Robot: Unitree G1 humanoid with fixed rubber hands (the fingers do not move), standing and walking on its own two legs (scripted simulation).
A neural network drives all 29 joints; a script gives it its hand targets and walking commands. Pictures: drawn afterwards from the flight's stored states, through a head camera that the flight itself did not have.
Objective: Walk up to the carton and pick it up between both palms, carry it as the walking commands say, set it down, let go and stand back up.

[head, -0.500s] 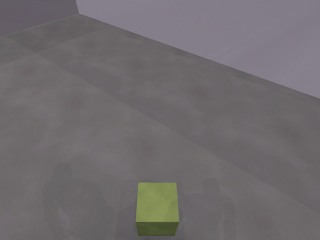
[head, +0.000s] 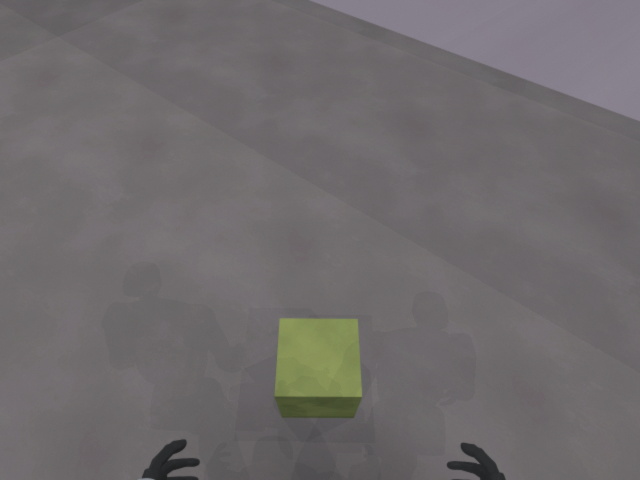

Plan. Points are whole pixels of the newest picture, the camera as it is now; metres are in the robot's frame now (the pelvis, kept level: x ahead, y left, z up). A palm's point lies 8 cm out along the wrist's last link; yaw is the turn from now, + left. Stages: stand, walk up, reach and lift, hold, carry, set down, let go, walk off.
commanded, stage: reach and lift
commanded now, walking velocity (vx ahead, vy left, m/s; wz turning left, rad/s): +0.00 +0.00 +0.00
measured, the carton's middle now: (318, 370) +0.46 +0.02 -0.63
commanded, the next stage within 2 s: none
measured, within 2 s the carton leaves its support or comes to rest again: neither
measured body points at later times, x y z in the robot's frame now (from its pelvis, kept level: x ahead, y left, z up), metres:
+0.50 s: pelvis -0.07 +0.00 -0.06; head +0.08 +0.00 +0.36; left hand +0.22 +0.23 -0.17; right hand +0.22 -0.21 -0.17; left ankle -0.02 +0.12 -0.72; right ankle +0.02 -0.12 -0.72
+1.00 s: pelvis -0.08 +0.00 -0.09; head +0.17 +0.00 +0.29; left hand +0.38 +0.21 -0.19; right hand +0.38 -0.19 -0.19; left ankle -0.02 +0.12 -0.72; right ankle +0.02 -0.12 -0.72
